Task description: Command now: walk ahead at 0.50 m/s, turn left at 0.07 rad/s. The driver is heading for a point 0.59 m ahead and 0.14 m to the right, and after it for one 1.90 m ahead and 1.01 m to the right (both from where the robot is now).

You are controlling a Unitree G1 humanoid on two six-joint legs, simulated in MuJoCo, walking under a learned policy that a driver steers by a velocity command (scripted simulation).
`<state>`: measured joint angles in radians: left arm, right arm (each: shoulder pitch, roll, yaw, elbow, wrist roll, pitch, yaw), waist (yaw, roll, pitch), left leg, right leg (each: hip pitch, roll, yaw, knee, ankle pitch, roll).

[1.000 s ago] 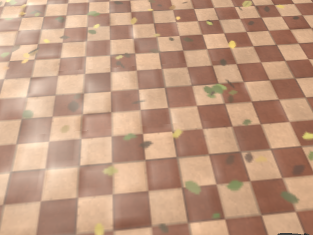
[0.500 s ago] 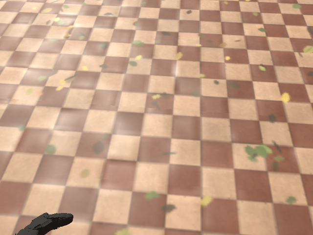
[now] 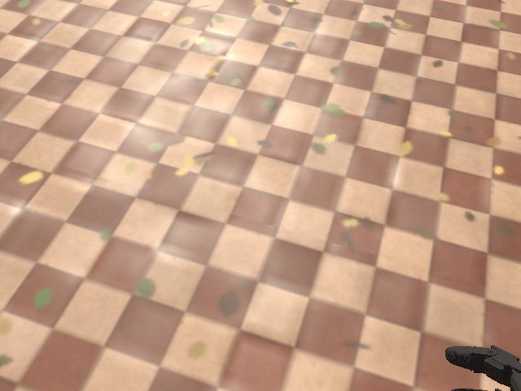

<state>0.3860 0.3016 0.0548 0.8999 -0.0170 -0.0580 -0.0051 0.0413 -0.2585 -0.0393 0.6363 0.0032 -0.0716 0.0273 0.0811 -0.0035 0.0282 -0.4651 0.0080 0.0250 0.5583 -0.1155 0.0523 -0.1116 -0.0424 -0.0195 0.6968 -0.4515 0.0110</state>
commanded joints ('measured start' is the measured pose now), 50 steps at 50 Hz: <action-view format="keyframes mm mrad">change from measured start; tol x16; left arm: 1 -36 131 15 -115 -19 -53 -7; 19 -438 47 -7 -228 2 -31 -42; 26 64 209 57 -109 9 -25 -28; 31 -181 73 12 -144 30 -34 -29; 50 -11 32 11 -112 27 8 23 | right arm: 1 359 -205 -66 36 5 4 -10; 6 174 -119 -41 35 -8 -19 1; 25 441 -74 -15 161 0 7 -35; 44 -97 -87 -22 45 10 -37 -5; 47 -47 -134 -37 55 12 -50 -2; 50 328 -265 -85 126 -10 -53 -23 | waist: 1 -187 189 -259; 20 -142 65 43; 24 28 45 -197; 26 30 -261 -431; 29 -18 -63 -94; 37 -70 -48 -3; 47 -54 -100 1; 50 -208 85 -303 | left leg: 1 752 359 -636 -249 -216 243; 7 290 211 -254 -404 87 199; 19 464 240 -126 -372 135 140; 23 510 206 -84 -124 515 86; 24 392 152 -41 98 461 53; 26 -186 -65 -106 679 -451 -39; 28 -302 51 -115 733 -339 -10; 40 -120 70 -70 68 191 -94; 46 -23 36 -100 -89 132 -73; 50 631 263 -297 -89 22 51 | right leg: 1 -687 -1 104 590 -83 -28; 14 -519 -65 40 -27 548 11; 21 -488 -23 32 -182 411 -55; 24 24 -17 24 -181 427 -138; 25 443 -275 444 -197 308 -291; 26 520 -344 742 -362 173 -342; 32 -58 -183 297 -527 340 -246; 43 -37 -138 209 -510 399 -216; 48 8 -148 283 -327 449 -164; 50 -225 9 156 169 211 -91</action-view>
